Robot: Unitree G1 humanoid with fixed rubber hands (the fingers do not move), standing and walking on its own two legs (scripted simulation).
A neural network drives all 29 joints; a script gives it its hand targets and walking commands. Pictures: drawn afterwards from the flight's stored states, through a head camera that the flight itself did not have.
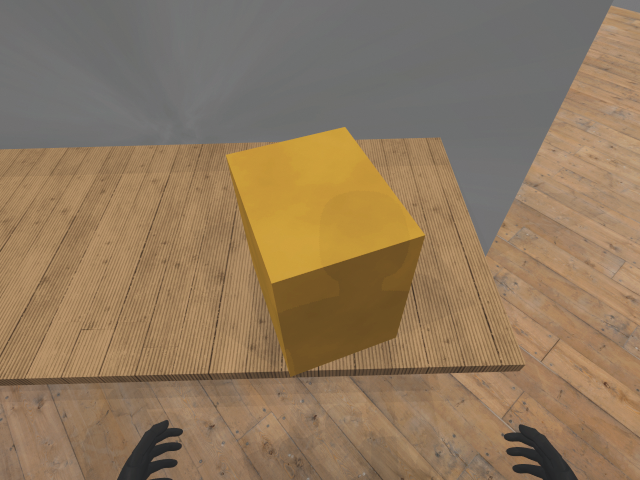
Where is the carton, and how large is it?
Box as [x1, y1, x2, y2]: [226, 127, 424, 376]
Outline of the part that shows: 345,127 226,155 253,265 290,376 395,337 424,237 422,231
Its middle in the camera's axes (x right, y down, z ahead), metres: -0.01 +0.02 +0.65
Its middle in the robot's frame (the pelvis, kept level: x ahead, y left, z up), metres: +0.46 +0.03 -0.03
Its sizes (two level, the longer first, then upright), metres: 0.255 0.199 0.279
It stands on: a table, 0.58 m high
